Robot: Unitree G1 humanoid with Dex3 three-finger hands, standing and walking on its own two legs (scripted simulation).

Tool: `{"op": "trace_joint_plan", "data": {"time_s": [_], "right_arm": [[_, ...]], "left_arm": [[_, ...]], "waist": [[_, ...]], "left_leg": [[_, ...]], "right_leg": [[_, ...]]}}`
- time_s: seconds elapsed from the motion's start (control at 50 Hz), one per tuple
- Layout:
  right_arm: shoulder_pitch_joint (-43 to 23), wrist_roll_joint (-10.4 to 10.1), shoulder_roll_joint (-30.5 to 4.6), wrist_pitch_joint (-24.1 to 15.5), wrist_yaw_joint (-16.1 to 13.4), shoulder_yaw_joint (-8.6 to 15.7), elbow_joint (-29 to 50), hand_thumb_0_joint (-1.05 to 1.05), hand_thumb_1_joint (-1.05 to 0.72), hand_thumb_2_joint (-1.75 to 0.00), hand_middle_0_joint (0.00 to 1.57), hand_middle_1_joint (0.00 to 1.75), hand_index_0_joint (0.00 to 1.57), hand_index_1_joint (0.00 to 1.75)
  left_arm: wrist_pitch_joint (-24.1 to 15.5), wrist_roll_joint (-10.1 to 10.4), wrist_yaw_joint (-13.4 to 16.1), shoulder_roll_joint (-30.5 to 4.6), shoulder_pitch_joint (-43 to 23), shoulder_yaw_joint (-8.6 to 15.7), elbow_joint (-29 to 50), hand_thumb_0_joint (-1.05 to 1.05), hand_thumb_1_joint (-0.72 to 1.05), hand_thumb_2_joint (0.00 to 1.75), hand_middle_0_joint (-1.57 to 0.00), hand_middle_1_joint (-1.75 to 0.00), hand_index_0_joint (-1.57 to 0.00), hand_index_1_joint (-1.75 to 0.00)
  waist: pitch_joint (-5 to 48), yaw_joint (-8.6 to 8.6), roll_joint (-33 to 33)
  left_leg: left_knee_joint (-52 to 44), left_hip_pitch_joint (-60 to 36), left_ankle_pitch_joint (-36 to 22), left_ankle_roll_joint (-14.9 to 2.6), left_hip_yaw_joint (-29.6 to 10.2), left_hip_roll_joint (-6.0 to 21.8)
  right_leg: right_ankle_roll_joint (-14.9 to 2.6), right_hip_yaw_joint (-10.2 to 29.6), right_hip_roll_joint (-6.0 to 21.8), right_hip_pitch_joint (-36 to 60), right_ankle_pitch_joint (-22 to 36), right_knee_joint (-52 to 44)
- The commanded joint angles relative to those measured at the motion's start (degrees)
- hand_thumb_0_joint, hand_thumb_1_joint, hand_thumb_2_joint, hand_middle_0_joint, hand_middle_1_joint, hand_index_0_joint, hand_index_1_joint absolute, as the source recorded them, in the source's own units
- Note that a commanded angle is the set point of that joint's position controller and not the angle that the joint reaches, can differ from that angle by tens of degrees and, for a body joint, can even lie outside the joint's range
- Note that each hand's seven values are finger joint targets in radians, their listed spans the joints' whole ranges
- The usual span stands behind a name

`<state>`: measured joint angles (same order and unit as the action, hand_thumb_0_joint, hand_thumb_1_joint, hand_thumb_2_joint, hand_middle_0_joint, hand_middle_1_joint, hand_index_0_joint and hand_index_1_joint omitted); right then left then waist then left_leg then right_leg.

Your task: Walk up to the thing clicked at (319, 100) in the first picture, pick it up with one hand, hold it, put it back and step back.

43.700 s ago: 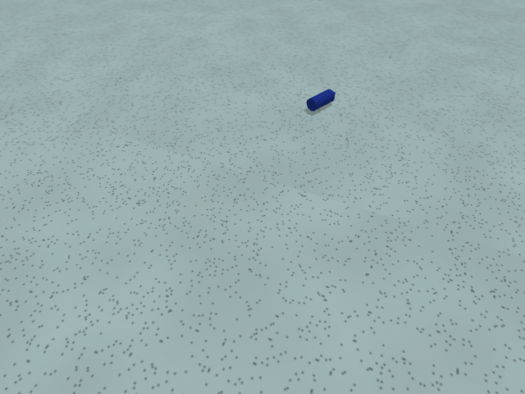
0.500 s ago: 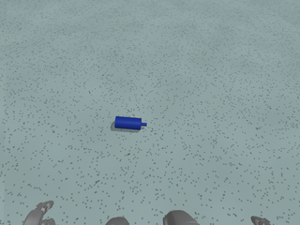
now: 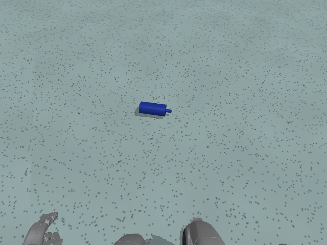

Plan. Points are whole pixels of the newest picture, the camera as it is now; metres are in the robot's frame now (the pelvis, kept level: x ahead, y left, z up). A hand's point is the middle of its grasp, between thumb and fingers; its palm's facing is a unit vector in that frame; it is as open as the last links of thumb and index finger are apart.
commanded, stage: step back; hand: left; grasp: from above
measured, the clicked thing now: (155, 109) +1.01 +0.09 -0.70
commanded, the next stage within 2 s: stand in 1.24 s
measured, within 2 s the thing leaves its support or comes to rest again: neither
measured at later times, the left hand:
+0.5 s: hand out of the picture -0.08 +0.25 -0.12, palm faces -0.02 -0.92 -0.40, open 7.4 cm
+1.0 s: hand out of the picture +0.02 +0.23 -0.12, palm faces +0.00 -0.92 -0.38, open 7.4 cm
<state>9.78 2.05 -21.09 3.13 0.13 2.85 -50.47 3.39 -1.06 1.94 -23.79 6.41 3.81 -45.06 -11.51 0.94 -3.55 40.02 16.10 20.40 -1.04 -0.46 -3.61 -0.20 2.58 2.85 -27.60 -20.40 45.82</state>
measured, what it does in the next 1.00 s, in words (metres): steps on the spot: right foot, then left foot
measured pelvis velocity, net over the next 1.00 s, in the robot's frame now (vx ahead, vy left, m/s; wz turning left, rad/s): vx -0.09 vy -0.03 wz -0.02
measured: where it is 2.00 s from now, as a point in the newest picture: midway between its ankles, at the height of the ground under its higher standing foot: outside the picture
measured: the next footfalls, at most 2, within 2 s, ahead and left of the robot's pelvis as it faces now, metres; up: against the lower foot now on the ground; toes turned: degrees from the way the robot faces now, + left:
right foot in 0.26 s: -0.10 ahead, -0.13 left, +0.00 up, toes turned -4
left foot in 0.56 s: -0.02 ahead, +0.12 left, +0.00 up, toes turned -1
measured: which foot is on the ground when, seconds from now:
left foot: down 0.00-0.30, up 0.32-0.54, down 0.56-1.00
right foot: up 0.00-0.24, down 0.26-0.60, up 0.62-0.82, down 0.84-1.00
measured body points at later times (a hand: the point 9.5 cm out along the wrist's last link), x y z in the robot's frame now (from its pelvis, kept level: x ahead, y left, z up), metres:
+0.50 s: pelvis -0.12 -0.02 +0.02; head -0.12 -0.03 +0.47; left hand -0.07 +0.30 -0.09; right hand -0.07 -0.34 -0.11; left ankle -0.07 +0.12 -0.69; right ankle -0.14 -0.13 -0.71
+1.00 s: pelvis -0.09 -0.03 +0.02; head -0.08 -0.04 +0.47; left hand +0.02 +0.28 -0.09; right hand -0.04 -0.34 -0.12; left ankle -0.08 +0.12 -0.69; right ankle -0.06 -0.13 -0.71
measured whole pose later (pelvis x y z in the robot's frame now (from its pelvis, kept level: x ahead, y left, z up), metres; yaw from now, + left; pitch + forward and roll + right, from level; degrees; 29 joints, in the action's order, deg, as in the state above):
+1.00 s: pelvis -0.09 -0.03 +0.02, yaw -1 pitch -3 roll +0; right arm 12.6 0.9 -21.5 0.5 0.1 2.4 -58.4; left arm -2.2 -1.6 -0.2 -19.9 7.8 2.6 -56.5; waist -3.2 0.1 1.8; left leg 45.5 18.3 27.4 -0.1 -4.2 -0.2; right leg -1.5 -3.2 0.7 -15.3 -16.3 34.3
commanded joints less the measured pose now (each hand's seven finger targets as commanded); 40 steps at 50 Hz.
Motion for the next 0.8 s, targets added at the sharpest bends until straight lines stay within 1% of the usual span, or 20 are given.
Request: {"op": "trace_joint_plan", "data": {"time_s": [0.0, 0.06, 0.16, 0.2, 0.22, 0.24, 0.26, 0.28, 0.3, 0.34, 0.46, 0.5, 0.54, 0.56, 0.58, 0.6, 0.62, 0.66, 0.72, 0.78], "right_arm": [[-5.0, 0.5, -18.1, -2.1, -1.1, 4.2, 6.2, 0.0, -0.9, -0.9, 0.2, 0.3, 0.2, 0.3], [-8.2, 0.5, -15.2, -2.1, -1.6, 3.2, 6.7, 0.0, -0.9, -0.9, 0.2, 0.3, 0.2, 0.3], [-1.5, 0.7, -15.5, -2.5, -1.1, 4.1, 4.4, 0.0, -0.9, -0.9, 0.2, 0.3, 0.2, 0.3], [-3.0, 0.6, -16.8, -1.8, -0.8, 4.4, 4.0, 0.0, -0.9, -0.9, 0.2, 0.3, 0.2, 0.3], [-3.8, 0.4, -16.5, -1.2, -0.5, 4.1, 3.7, 0.0, -0.9, -0.9, 0.2, 0.3, 0.2, 0.3], [-2.5, 0.2, -13.5, -1.0, -0.4, 3.3, 3.5, 0.0, -0.9, -0.9, 0.2, 0.3, 0.2, 0.3], [-1.7, -0.1, -9.7, -1.2, -0.2, 2.1, 4.3, 0.0, -0.9, -0.9, 0.2, 0.3, 0.2, 0.3], [-6.5, -0.4, -10.2, -1.3, -1.0, 2.4, 5.2, 0.0, -0.9, -0.9, 0.2, 0.3, 0.2, 0.3], [-7.4, -0.6, -13.6, -1.6, -1.0, 3.6, 4.0, 0.0, -0.9, -0.9, 0.2, 0.3, 0.2, 0.3], [-3.5, -1.2, -11.9, -2.5, -0.3, 3.0, 1.3, 0.0, -0.9, -0.9, 0.2, 0.3, 0.2, 0.3], [-3.7, 0.1, -11.6, -4.0, 0.9, 2.9, 0.3, 0.0, -0.9, -0.9, 0.2, 0.3, 0.2, 0.3], [-0.8, -0.1, -11.1, -4.7, 1.0, 2.9, -0.8, 0.0, -0.9, -0.9, 0.2, 0.3, 0.2, 0.3], [2.8, 0.1, -11.2, -5.6, 0.4, 3.8, -2.8, 0.0, -0.9, -0.9, 0.2, 0.3, 0.2, 0.3], [5.0, 0.3, -13.5, -6.1, 0.2, 4.6, -3.1, 0.0, -0.9, -0.9, 0.2, 0.3, 0.2, 0.3], [6.7, 0.4, -17.8, -6.1, 0.2, 5.4, -3.4, 0.0, -0.9, -0.9, 0.2, 0.3, 0.2, 0.3], [7.5, 0.3, -20.2, -6.1, 0.4, 6.1, -2.7, 0.0, -0.9, -0.9, 0.2, 0.3, 0.2, 0.3], [6.5, 0.3, -18.6, -6.3, 0.2, 5.7, -2.4, 0.0, -0.9, -0.9, 0.2, 0.3, 0.2, 0.3], [4.4, 0.1, -16.6, -6.5, -0.1, 5.0, -1.6, 0.0, -0.9, -0.9, 0.2, 0.3, 0.2, 0.3], [3.2, 0.3, -15.3, -6.3, 0.1, 4.6, -1.2, 0.0, -0.9, -0.9, 0.2, 0.3, 0.2, 0.3], [-1.8, -0.7, -13.0, -5.0, 0.0, 3.0, -0.5, 0.0, -0.9, -0.9, 0.2, 0.3, 0.2, 0.3]], "left_arm": [[-0.7, 0.3, 1.0, -11.0, -0.5, 4.1, 2.9, 0.0, 0.9, 0.9, -0.2, -0.3, -0.2, -0.3], [-0.6, 0.8, 0.1, -10.9, 6.2, 4.3, -0.5, 0.0, 0.9, 0.9, -0.2, -0.3, -0.2, -0.3], [-2.8, -0.3, -1.7, -9.4, 4.5, 3.3, -1.2, 0.0, 0.9, 0.9, -0.2, -0.3, -0.2, -0.3], [-3.7, -0.3, -1.7, -8.7, 9.5, 3.3, -4.7, 0.0, 0.9, 0.9, -0.2, -0.3, -0.2, -0.3], [-4.1, -0.4, -1.6, -8.2, 12.5, 3.4, -7.4, 0.0, 0.9, 0.9, -0.2, -0.3, -0.2, -0.3], [-4.6, -1.0, -1.4, -9.6, 13.3, 4.2, -8.9, 0.0, 0.9, 0.9, -0.2, -0.3, -0.2, -0.3], [-5.0, -1.9, -1.1, -12.3, 12.6, 4.8, -8.1, 0.0, 0.9, 0.9, -0.2, -0.3, -0.2, -0.3], [-4.8, -2.4, -0.9, -19.1, 7.9, 6.0, -5.6, 0.0, 0.9, 0.9, -0.2, -0.3, -0.2, -0.3], [-5.1, -2.1, -1.1, -18.5, 3.8, 5.7, -4.2, 0.0, 0.9, 0.9, -0.2, -0.3, -0.2, -0.3], [-6.3, -1.5, -0.8, -12.9, 0.6, 4.0, -4.3, 0.0, 0.9, 0.9, -0.2, -0.3, -0.2, -0.3], [-6.3, -1.7, -1.6, -13.9, 5.8, 4.6, -5.6, 0.0, 0.9, 0.9, -0.2, -0.3, -0.2, -0.3], [-5.7, -1.2, -1.8, -14.1, 4.7, 4.3, -5.3, 0.0, 0.9, 0.9, -0.2, -0.3, -0.2, -0.3], [-4.9, -1.0, -2.2, -11.0, 4.9, 2.7, -5.0, 0.0, 0.9, 0.9, -0.2, -0.3, -0.2, -0.3], [-4.9, -0.6, -2.3, -8.1, 5.2, 1.8, -4.9, 0.0, 0.9, 0.9, -0.2, -0.3, -0.2, -0.3], [-5.0, 0.3, -2.3, -7.3, 2.0, 1.8, -4.9, 0.0, 0.9, 0.9, -0.2, -0.3, -0.2, -0.3], [-4.9, -0.2, -2.0, -11.4, 1.2, 3.1, -4.9, 0.0, 0.9, 0.9, -0.2, -0.3, -0.2, -0.3], [-5.0, -0.2, -2.0, -11.0, 1.4, 3.0, -5.0, 0.0, 0.9, 0.9, -0.2, -0.3, -0.2, -0.3], [-5.5, 0.0, -2.2, -10.1, 3.7, 2.8, -5.8, 0.0, 0.9, 0.9, -0.2, -0.3, -0.2, -0.3], [-5.7, 0.1, -2.8, -8.9, 3.7, 3.0, -7.1, 0.0, 0.9, 0.9, -0.2, -0.3, -0.2, -0.3], [-6.1, 0.1, -2.0, -7.1, 6.9, 2.8, -9.4, 0.0, 0.9, 0.9, -0.2, -0.3, -0.2, -0.3]], "waist": [[10.8, -0.69, 8.5], [9.2, 2.16, 11.2], [13.6, -3.04, 13.9], [14.2, -0.73, 15.3], [13.3, 0.63, 13.7], [11.5, 0.64, 8.2], [10.4, 0.44, -2.0], [6.2, 3.59, -8.7], [0.1, 2.04, -4.1], [1.5, -1.3, 2.2], [3.5, 2.62, -5.3], [5.3, 0.84, -4.8], [8.5, -1.1, -1.0], [10.9, -2.08, 6.2], [10.9, -3.01, 13.5], [8.6, -4.2, 11.0], [6.8, -3.17, 8.2], [6.4, -1.49, 10.5], [8.9, -2.21, 13.9], [10.6, 1.44, 12.4]], "left_leg": [[-20.3, 6.3, -19.3, -14.04, -21.6, 21.9], [-18.9, 5.1, -15.1, -11.8, -13.9, 17.9], [-19.6, -8.7, 8.8, -11.26, -15.0, 17.0], [-18.4, -3.6, 10.5, -9.81, -12.5, 17.0], [-15.6, 0.1, 10.2, -8.14, -9.6, 15.0], [-7.9, 6.8, 9.6, -5.41, -6.2, 11.7], [2.6, 18.3, 11.2, -1.32, -1.7, 5.8], [6.7, 15.5, 12.6, 0.89, -7.5, 3.2], [11.5, 11.1, 10.0, 1.77, -11.3, 4.4], [11.6, 12.1, 1.5, 1.77, -9.9, 2.3], [-0.9, 9.0, 5.0, 2.38, -3.1, 3.5], [-9.5, 2.7, 2.6, 1.66, -0.4, 3.6], [-18.1, -10.0, -1.4, 0.12, -0.5, 1.7], [-21.3, -15.6, 3.6, -2.0, -11.7, 8.2], [-25.7, -13.6, 16.4, -8.0, -29.0, 18.2], [-28.1, -8.5, 21.0, -13.28, -34.0, 22.5], [-27.5, -7.8, 18.3, -14.08, -32.0, 21.6], [-25.1, -9.0, 8.7, -12.33, -25.4, 18.9], [-22.9, -5.6, -1.5, -10.09, -17.8, 15.9], [-15.5, 5.2, -7.7, -6.34, -9.9, 12.7]], "right_leg": [[-1.19, 9.6, -8.0, 1.4, -13.1, 28.1], [-0.22, 6.1, -7.5, 2.0, -7.7, 29.2], [0.94, 0.8, -4.2, 4.3, -12.5, -1.1], [-1.39, -2.1, -3.6, 14.3, -10.8, -15.8], [-2.0, -4.4, -5.2, 19.7, -3.0, -25.3], [-2.78, 0.7, -4.1, 24.3, -1.6, -28.2], [-5.54, 16.6, 5.0, 26.9, -13.9, -31.0], [-12.36, 32.3, 18.7, 6.8, -31.7, -36.7], [-13.84, 32.9, 19.4, -2.2, -35.1, -36.9], [-8.73, 17.5, 10.4, 7.1, -16.4, -32.0], [-9.15, 13.5, 10.8, 13.7, -17.3, -31.4], [-9.49, 11.4, 11.4, 13.5, -9.9, -28.3], [-7.16, 5.6, 7.5, 8.4, -3.8, -19.3], [-4.49, 0.8, 3.0, 2.8, -2.5, -11.1], [-2.06, -5.2, -3.5, -2.5, -9.3, -0.9], [-2.14, -0.5, -1.5, -2.5, -13.3, 5.6], [-2.32, 1.8, -0.7, -3.9, -11.6, 8.3], [-2.21, 1.8, 0.9, -4.9, -9.0, 6.1], [-1.03, -2.7, -0.7, 3.6, -6.9, -2.7], [-0.88, -6.4, -3.4, 20.6, 5.6, -17.5]]}}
